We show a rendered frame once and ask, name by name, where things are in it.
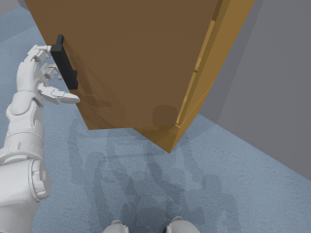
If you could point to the handle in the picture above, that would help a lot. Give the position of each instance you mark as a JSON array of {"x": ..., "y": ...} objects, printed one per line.
[{"x": 63, "y": 64}]

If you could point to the robot left forearm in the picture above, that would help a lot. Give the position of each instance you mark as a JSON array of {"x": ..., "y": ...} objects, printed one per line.
[{"x": 26, "y": 132}]

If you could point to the right robot thigh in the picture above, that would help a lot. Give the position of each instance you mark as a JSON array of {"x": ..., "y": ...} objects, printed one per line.
[{"x": 181, "y": 226}]

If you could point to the left robot hand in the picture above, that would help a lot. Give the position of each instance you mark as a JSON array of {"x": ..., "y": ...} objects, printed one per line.
[{"x": 30, "y": 77}]

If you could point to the left robot thigh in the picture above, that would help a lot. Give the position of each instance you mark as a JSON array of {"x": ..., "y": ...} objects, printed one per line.
[{"x": 116, "y": 228}]

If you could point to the cupboard door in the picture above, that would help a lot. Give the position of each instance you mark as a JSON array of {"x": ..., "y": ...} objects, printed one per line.
[{"x": 134, "y": 58}]

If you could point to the robot thigh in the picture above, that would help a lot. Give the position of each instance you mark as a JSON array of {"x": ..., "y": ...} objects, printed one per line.
[
  {"x": 116, "y": 228},
  {"x": 181, "y": 226}
]

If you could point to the robot left upper arm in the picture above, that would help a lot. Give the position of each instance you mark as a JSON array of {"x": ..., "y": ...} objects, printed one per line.
[{"x": 23, "y": 186}]

